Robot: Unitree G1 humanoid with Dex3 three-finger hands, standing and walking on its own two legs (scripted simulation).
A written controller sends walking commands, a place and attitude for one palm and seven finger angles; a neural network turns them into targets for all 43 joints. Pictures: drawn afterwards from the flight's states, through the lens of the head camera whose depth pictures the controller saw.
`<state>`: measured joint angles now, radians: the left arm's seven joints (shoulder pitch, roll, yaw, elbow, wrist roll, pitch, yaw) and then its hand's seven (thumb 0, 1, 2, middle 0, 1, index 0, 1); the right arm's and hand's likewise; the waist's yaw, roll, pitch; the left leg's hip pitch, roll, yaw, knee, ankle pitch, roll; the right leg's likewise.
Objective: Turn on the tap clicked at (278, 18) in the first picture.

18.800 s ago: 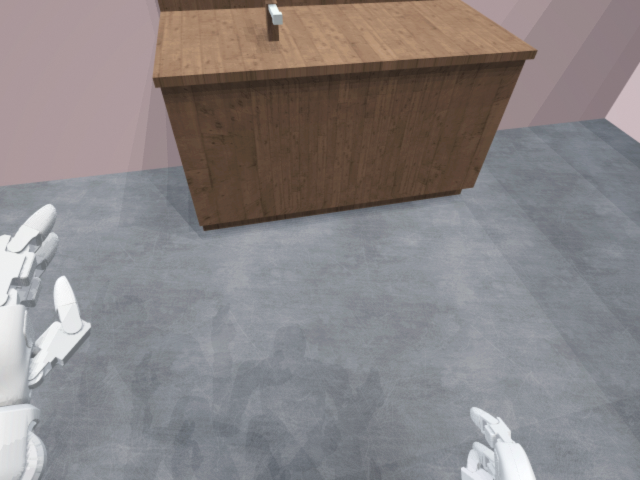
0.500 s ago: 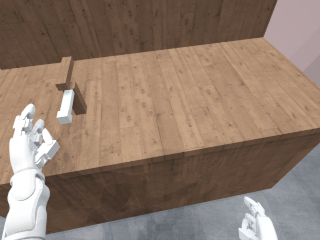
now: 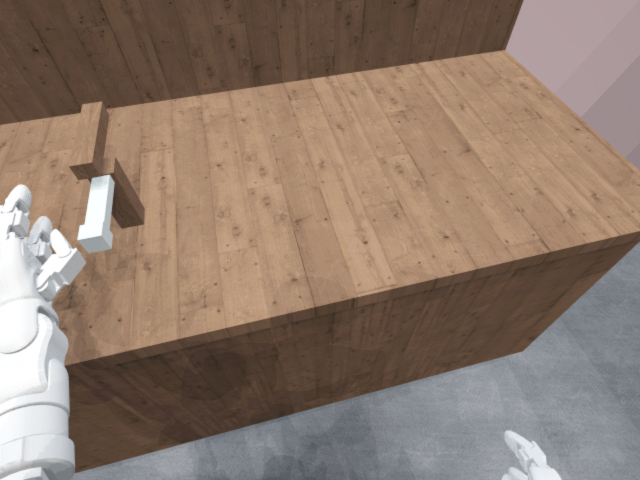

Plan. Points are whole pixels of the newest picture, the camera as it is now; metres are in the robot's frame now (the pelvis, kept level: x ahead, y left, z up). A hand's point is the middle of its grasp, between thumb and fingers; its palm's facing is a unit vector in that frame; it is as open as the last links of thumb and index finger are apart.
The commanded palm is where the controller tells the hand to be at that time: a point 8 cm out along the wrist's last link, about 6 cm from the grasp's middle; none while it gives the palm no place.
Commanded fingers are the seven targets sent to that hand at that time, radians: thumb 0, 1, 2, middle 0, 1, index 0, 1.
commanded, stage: reach beside the lever's end, fingers flat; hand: left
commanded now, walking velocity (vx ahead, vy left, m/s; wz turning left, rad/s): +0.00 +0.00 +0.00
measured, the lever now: (95, 237) +0.38 +0.31 +0.09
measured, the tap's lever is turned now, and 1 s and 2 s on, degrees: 0 3 26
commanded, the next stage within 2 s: push the lever round in 0.50 s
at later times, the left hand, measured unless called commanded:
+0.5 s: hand (63, 265) +0.34 +0.34 +0.08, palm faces +0.52 -0.85 -0.08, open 7.8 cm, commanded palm +0.30 +0.37 +0.08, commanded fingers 0.00 0.90 0.90 -0.15 -0.15 -0.15 -0.15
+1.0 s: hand (94, 255) +0.35 +0.30 +0.09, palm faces +0.51 -0.86 -0.08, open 7.7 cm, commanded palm +0.31 +0.33 +0.08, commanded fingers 0.00 0.90 0.90 -0.15 -0.15 -0.15 -0.15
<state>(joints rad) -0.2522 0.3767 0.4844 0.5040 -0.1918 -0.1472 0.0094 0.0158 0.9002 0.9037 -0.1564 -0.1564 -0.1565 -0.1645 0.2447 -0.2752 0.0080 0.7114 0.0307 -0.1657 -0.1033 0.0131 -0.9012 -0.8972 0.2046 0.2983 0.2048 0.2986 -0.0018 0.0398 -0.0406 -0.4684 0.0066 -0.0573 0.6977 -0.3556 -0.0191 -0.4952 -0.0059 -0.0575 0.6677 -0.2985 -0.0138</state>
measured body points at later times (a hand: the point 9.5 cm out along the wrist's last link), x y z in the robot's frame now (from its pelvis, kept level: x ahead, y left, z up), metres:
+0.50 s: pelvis +0.00 +0.02 +0.00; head +0.05 +0.02 +0.44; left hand +0.31 +0.38 +0.08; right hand +0.12 -0.24 -0.11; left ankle +0.00 +0.13 -0.72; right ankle +0.02 -0.11 -0.72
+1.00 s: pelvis +0.00 +0.01 +0.00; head +0.05 +0.00 +0.44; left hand +0.32 +0.34 +0.09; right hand +0.13 -0.24 -0.12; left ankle +0.00 +0.13 -0.72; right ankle +0.02 -0.11 -0.72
